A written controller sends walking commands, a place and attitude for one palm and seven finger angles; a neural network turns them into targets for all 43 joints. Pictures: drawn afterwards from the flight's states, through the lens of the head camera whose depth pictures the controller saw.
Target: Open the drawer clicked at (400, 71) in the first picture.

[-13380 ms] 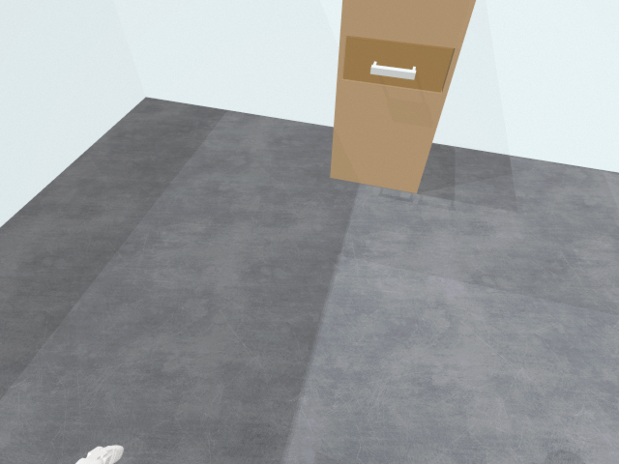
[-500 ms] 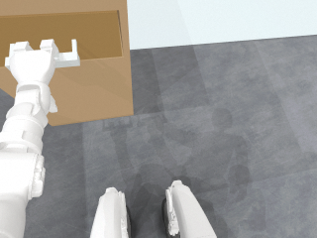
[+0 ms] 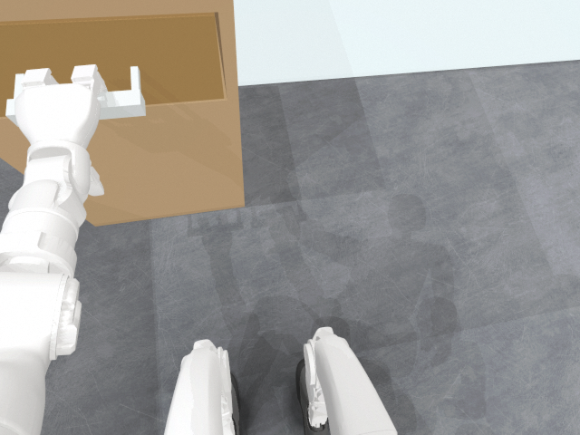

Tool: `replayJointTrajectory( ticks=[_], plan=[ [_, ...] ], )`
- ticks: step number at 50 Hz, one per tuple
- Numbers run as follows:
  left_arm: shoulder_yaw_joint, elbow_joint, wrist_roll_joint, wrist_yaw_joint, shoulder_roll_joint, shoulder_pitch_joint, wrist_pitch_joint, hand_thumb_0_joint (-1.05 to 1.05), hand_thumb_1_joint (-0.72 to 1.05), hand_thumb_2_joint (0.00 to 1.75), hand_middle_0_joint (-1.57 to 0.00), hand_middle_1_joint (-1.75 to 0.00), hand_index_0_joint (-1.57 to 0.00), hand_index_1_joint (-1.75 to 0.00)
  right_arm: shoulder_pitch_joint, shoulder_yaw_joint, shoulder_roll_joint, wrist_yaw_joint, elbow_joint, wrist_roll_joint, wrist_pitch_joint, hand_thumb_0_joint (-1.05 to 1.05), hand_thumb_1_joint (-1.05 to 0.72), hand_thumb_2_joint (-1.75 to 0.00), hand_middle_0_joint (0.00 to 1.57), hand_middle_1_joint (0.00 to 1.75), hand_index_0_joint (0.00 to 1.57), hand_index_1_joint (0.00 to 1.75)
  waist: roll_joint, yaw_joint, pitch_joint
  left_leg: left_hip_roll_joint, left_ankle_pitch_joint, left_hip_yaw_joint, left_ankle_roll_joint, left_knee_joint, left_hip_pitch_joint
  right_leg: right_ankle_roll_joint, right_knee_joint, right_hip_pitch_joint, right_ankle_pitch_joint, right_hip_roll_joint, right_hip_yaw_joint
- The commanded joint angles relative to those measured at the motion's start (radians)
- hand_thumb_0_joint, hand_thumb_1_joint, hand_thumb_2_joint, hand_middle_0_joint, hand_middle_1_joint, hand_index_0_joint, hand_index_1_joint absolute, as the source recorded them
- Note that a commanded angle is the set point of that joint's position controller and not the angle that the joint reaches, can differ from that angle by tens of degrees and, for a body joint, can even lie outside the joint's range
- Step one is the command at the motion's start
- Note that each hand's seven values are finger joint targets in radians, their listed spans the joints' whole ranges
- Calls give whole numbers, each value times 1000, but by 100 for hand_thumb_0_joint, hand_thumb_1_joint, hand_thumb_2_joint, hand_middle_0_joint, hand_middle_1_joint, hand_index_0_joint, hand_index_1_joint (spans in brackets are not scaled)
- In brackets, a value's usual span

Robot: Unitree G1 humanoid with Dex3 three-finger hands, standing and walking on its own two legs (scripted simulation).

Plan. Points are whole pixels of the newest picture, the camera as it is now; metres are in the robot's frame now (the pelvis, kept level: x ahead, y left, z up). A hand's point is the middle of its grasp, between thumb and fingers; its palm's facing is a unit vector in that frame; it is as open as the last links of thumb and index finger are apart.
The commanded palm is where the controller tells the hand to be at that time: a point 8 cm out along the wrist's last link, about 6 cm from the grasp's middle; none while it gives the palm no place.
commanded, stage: close the thumb around the handle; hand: left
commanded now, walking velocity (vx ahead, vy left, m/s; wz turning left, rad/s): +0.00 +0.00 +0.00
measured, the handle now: (79, 93) +0.58 +0.25 -0.01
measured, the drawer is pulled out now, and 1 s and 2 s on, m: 0.00 0.02 0.14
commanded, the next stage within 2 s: pull the drawer open in 0.56 s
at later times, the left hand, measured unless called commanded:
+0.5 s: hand (81, 136) +0.53 +0.25 -0.03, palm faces -0.06 -0.01 -1.00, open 5.9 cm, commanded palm +0.52 +0.22 +0.02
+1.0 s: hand (81, 148) +0.51 +0.25 -0.03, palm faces -0.06 -0.03 -1.00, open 6.0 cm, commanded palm +0.48 +0.23 +0.02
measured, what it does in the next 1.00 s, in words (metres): stands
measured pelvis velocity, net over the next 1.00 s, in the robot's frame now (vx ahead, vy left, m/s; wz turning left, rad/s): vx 0.01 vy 0.00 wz -0.01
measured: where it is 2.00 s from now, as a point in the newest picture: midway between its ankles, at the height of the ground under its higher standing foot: (271, 422)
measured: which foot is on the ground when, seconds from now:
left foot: down 0.00-1.00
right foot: down 0.00-1.00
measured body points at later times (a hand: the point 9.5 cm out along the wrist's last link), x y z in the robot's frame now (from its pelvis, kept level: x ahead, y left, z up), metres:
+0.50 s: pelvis +0.00 +0.00 +0.00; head +0.19 +0.02 +0.41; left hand +0.53 +0.25 +0.02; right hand +0.01 -0.27 -0.12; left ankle +0.03 +0.10 -0.59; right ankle +0.04 -0.12 -0.59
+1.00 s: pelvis +0.01 +0.00 +0.01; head +0.19 +0.02 +0.42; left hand +0.51 +0.25 +0.02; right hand +0.03 -0.27 -0.12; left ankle +0.03 +0.10 -0.59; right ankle +0.04 -0.12 -0.59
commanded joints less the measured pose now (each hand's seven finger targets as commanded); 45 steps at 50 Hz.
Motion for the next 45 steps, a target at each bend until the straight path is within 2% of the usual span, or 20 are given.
replayJointTrajectory(
  ticks=[1,3,6,9,10,13,15,16,18,24,25,28,29,31,33,35,38,41,44,45],
  plan=[
    [37,-161,-5,26,229,-378,-4,0,-5,49,-33,-125,-33,-125,213,-68,-190,-14,-18,-4,-3,0,-90,-90,20,30,20,30,113,-32,-564,-34,363,-47,17,-144,462,-26,-151,250,263,36,9],
    [32,-171,-3,28,215,-365,-7,0,6,54,-34,-126,-34,-126,216,-71,-190,-14,-20,-6,-2,0,-90,-90,20,30,20,30,124,-26,-586,-33,386,-54,13,-146,493,-28,-149,242,269,37,5],
    [37,-157,-9,28,212,-356,-5,0,23,61,-35,-128,-35,-128,217,-72,-190,-12,-15,-5,-2,0,-90,-90,20,30,20,30,97,-31,-571,-31,380,-54,16,-144,484,-26,-153,242,268,38,6],
    [21,-178,-2,31,206,-394,-5,0,40,68,-36,-130,-36,-130,220,-71,-190,-13,-14,-5,-2,0,-90,-90,20,30,20,30,130,-37,-574,-30,373,-56,13,-149,492,-27,-153,230,257,37,4],
    [22,-165,-3,32,204,-376,-1,0,45,71,-37,-130,-37,-130,219,-71,-190,-11,-14,-5,-1,0,-90,-90,20,30,20,30,131,-30,-569,-32,373,-56,13,-151,492,-28,-156,232,255,38,4],
    [17,-155,-11,28,193,-365,2,0,62,78,-38,-132,-38,-132,219,-70,-188,-11,-14,-4,-1,0,-90,-90,20,30,20,30,110,-37,-556,-33,372,-49,17,-148,477,-26,-160,244,265,38,6],
    [42,-181,-8,28,228,-363,-2,0,73,83,-39,-133,-39,-133,221,-69,-191,-12,-16,-6,1,0,-90,-90,20,30,20,30,122,-23,-583,-31,394,-54,13,-154,496,-28,-153,257,280,38,4],
    [30,-189,-10,27,200,-363,-6,0,79,85,-39,-134,-39,-134,219,-74,-187,-11,-16,-7,0,0,-90,-90,20,30,20,30,124,-27,-604,-30,413,-53,14,-148,514,-27,-152,254,293,37,6],
    [37,-182,-12,24,204,-329,-9,0,90,90,-40,-135,-40,-135,218,-73,-187,-8,-17,-6,2,0,-90,-90,20,30,20,30,120,-18,-588,-31,412,-48,13,-147,502,-27,-155,268,301,38,7],
    [45,-156,-9,34,219,-317,-10,0,90,90,-40,-135,-40,-135,212,-69,-189,-9,-17,-5,3,0,-90,-90,20,30,20,30,94,-20,-544,-33,378,-44,15,-151,462,-27,-158,266,283,38,8],
    [27,-161,-7,36,202,-338,-10,0,90,90,-40,-135,-40,-135,209,-70,-189,-10,-18,-5,2,0,-90,-90,20,30,20,30,103,-30,-542,-32,373,-45,15,-152,466,-26,-159,253,276,38,7],
    [41,-174,-1,45,223,-360,-5,0,90,90,-40,-135,-40,-135,215,-71,-192,-9,-15,-6,3,0,-90,-90,20,30,20,30,127,-22,-567,-32,391,-49,12,-151,489,-28,-152,249,279,37,6],
    [26,-161,-2,48,196,-350,1,0,90,90,-40,-135,-40,-135,213,-74,-190,-8,-17,-6,2,0,-90,-90,20,30,20,30,115,-29,-566,-33,389,-51,13,-152,494,-27,-157,245,277,38,5],
    [31,-154,-6,47,198,-358,4,0,90,90,-40,-135,-40,-135,214,-73,-191,-9,-12,-7,2,0,-90,-90,20,30,20,30,100,-34,-570,-31,394,-50,14,-146,487,-25,-154,248,285,37,7],
    [49,-163,-4,46,233,-356,6,0,90,90,-40,-135,-40,-135,214,-70,-193,-10,-15,-6,4,0,-90,-90,20,30,20,30,120,-21,-573,-34,395,-43,13,-147,482,-26,-153,264,295,37,10],
    [32,-154,-12,41,196,-305,12,0,90,90,-40,-135,-40,-135,208,-71,-190,-8,-21,-4,6,0,-90,-90,20,30,20,30,102,-16,-565,-35,391,-40,14,-154,482,-25,-160,274,297,38,8],
    [41,-171,-23,32,185,-227,7,0,90,90,-40,-135,-40,-135,197,-72,-187,-5,-33,-1,9,0,-90,-90,20,30,20,30,103,13,-584,-35,403,-38,11,-167,504,-28,-160,302,306,37,7],
    [38,-170,-30,27,166,-182,5,0,90,90,-40,-135,-40,-135,192,-73,-184,-6,-32,1,10,0,-90,-90,20,30,20,30,75,15,-565,-34,407,-36,12,-176,501,-25,-163,318,322,36,9],
    [52,-214,-31,31,170,-125,-4,0,90,90,-40,-135,-40,-135,182,-76,-182,-7,-39,3,14,0,-90,-90,20,30,20,30,76,41,-579,-35,428,-29,9,-184,518,-27,-168,348,346,35,12],
    [26,-207,-34,32,130,-119,-3,0,90,90,-40,-135,-40,-135,180,-79,-179,-8,-38,4,13,0,-90,-90,20,30,20,30,55,25,-558,-34,414,-28,12,-186,510,-24,-175,342,340,35,12]
  ],
)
